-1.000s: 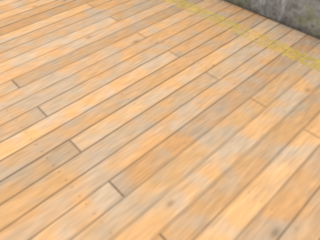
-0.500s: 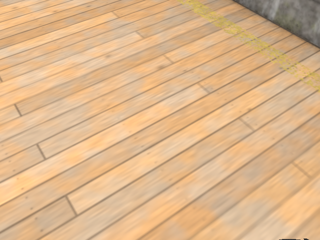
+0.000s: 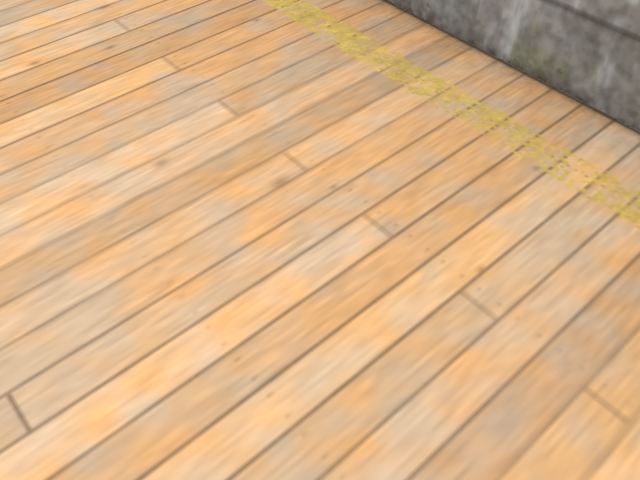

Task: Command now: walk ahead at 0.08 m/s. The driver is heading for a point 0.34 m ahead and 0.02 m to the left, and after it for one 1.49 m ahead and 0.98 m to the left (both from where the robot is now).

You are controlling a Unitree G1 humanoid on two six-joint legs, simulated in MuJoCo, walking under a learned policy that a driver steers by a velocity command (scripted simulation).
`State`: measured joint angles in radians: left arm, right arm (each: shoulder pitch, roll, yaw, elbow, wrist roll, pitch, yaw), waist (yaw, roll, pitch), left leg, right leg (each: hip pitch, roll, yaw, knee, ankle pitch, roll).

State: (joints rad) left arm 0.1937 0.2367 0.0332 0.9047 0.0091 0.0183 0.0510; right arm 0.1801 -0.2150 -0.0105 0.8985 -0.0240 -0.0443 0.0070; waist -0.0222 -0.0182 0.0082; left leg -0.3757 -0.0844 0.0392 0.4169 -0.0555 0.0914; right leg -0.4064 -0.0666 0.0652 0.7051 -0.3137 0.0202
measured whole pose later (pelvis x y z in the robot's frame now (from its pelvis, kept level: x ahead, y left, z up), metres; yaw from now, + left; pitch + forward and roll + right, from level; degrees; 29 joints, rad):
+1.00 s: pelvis +0.23 +0.06 -0.01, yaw +10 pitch +1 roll +0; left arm 0.26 0.25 0.05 0.92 -0.03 -0.15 0.00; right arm 0.27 -0.24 -0.06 0.96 0.02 -0.10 0.05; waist -0.03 -0.03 0.00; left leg -0.33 -0.05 0.05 0.64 -0.34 0.09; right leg -0.43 -0.07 0.04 1.28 -0.35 -0.04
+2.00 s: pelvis +0.87 +0.51 +0.00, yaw +55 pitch -2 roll +0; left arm 0.17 0.28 0.03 0.75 -0.06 -0.09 0.00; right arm 0.39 -0.24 -0.06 0.80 -0.01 -0.10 0.05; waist -0.04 -0.04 0.05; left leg -0.19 -0.10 0.12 0.52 -0.30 0.13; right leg -0.65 -0.14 0.10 1.30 -0.19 -0.06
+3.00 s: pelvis +1.45 +1.09 +0.00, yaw +25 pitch +2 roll +2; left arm -0.06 0.26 0.00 0.56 0.01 -0.07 0.00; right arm 0.46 -0.30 -0.08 0.78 0.03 -0.03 -0.02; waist -0.12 -0.02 0.06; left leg -0.22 -0.09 -0.19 0.45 -0.26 -0.02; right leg -0.49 0.02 0.11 0.53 -0.03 0.01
